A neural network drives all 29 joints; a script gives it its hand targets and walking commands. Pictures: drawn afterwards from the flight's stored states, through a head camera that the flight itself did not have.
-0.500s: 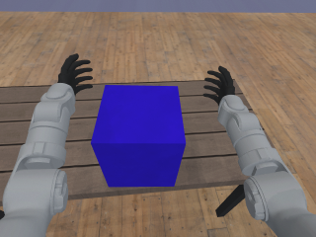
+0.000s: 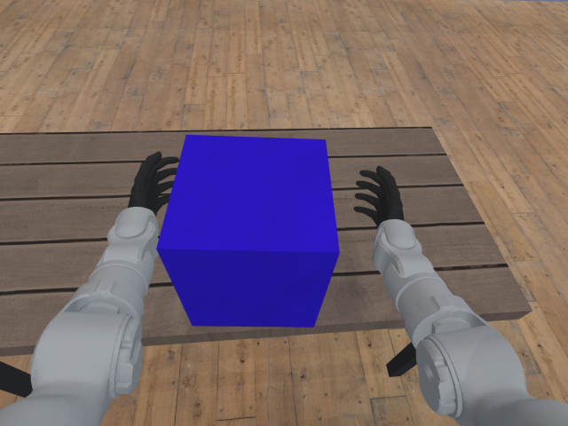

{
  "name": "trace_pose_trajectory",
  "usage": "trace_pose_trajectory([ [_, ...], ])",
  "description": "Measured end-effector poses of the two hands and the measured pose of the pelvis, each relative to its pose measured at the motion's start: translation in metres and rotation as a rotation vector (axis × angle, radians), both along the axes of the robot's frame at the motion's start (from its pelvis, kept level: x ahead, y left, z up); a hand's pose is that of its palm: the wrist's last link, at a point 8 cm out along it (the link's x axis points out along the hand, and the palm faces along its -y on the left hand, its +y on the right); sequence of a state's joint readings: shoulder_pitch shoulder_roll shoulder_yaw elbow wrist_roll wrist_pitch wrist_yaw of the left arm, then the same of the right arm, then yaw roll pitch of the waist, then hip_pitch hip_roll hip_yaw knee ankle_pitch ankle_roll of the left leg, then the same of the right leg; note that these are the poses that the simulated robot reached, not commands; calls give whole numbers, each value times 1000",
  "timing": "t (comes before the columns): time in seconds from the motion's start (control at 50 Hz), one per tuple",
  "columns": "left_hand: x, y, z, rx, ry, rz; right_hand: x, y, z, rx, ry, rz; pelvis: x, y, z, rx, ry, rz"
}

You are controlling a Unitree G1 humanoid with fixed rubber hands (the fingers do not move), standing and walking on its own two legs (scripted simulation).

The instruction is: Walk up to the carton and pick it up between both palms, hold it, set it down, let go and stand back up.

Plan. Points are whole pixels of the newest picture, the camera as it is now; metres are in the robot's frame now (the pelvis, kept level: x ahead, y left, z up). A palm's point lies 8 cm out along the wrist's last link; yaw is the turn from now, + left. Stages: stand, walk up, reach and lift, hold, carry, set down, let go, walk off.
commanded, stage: reach and lift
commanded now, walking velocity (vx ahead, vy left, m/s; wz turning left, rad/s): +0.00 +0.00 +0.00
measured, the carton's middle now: (255, 238) +0.40 +0.04 +0.01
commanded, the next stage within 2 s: none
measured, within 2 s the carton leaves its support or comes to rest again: neither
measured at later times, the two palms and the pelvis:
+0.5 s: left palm (156, 212) +0.43 +0.19 +0.04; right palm (378, 222) +0.41 -0.15 +0.04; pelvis -0.02 +0.01 -0.02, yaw -1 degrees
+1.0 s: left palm (166, 219) +0.42 +0.17 +0.04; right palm (362, 236) +0.38 -0.13 +0.03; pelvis +0.00 +0.02 +0.00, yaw +0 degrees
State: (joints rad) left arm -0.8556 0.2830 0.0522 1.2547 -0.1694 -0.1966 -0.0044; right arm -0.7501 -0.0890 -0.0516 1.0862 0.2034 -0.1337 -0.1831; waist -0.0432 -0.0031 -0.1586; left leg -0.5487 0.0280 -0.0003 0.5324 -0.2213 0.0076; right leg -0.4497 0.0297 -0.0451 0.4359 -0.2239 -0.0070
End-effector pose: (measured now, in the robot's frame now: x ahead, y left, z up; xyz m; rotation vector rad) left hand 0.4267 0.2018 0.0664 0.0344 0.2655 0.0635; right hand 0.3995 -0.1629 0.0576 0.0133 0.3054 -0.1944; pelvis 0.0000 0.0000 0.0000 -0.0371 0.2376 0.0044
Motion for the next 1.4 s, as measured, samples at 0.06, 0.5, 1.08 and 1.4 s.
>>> trace_pose_trajectory([
  [0.06, 5, -2, 0, 4, -21, -3, 5, -1, 1, -9, -22, 1, -1, 1, -4, -2, 41, 1],
  [0.5, 6, -10, -24, 13, -56, -32, 8, 8, -20, -2, -48, 10, -16, 13, -21, -17, 150, -9],
  [1.08, -15, -29, -21, 7, -60, -53, -18, 36, -22, -52, -93, 0, 3, 18, 5, -4, -30, 1],
  [1.4, -15, -29, -20, 17, -49, -54, -15, 34, -19, -90, -76, 17, 8, 5, 10, 14, -53, 3],
])
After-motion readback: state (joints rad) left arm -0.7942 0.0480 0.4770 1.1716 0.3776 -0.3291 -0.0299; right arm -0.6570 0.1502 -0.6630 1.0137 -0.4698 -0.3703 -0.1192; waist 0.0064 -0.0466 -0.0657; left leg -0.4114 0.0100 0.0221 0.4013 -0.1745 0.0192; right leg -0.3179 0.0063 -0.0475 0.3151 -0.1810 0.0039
